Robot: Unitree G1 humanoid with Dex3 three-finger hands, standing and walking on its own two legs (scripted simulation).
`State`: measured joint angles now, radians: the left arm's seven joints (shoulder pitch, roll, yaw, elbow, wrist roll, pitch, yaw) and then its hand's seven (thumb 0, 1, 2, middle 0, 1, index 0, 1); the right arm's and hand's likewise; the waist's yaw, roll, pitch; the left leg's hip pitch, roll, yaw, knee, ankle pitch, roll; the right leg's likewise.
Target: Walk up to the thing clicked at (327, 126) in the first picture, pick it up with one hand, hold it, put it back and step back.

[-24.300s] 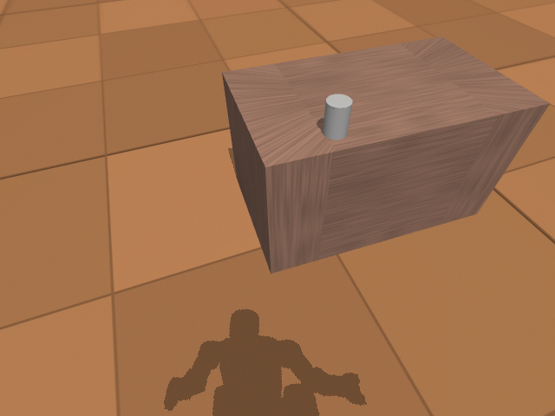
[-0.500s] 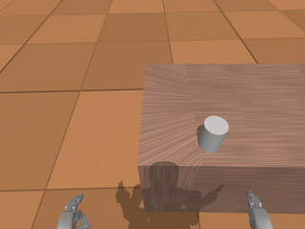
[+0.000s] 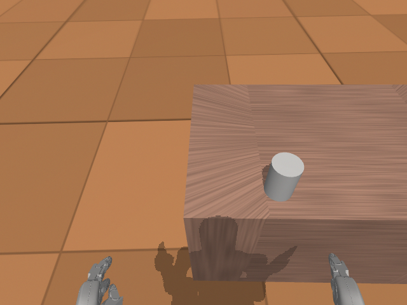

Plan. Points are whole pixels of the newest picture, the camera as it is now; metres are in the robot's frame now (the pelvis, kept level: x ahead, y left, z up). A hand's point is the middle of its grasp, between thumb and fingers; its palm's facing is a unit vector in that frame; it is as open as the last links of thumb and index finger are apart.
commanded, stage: home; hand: right
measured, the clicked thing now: (282, 177) +0.46 -0.19 -0.07
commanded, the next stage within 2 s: stand in 0.38 s
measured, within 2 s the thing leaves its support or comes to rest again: neither
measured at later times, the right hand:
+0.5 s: hand out of the picture +0.09 -0.27 -0.13, palm faces -0.01 +0.93 -0.37, open 17.3 cm
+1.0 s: hand out of the picture +0.04 -0.26 -0.11, palm faces -0.02 +0.94 -0.35, open 8.3 cm
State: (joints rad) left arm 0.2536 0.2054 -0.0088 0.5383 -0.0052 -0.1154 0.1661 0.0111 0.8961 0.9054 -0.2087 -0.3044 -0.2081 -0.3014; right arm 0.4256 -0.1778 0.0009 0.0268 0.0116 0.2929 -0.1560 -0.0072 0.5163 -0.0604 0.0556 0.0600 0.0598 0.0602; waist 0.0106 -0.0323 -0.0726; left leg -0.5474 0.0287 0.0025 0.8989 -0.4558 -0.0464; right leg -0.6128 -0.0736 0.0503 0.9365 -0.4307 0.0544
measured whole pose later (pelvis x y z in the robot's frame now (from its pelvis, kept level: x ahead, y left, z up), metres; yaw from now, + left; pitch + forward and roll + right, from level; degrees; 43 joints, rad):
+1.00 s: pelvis +0.00 -0.01 +0.05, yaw +0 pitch -4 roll +0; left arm 0.12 0.34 0.02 1.12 0.01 -0.01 -0.01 0.00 0.90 0.90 -0.21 -0.30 -0.21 -0.30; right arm 0.20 -0.33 0.00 1.08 -0.02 -0.01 -0.01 0.00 -0.72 -0.86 0.20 0.30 0.20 0.30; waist -0.01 0.00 0.06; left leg -0.16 0.07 -0.01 0.47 -0.25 -0.06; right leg -0.20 -0.03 0.01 0.47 -0.21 0.03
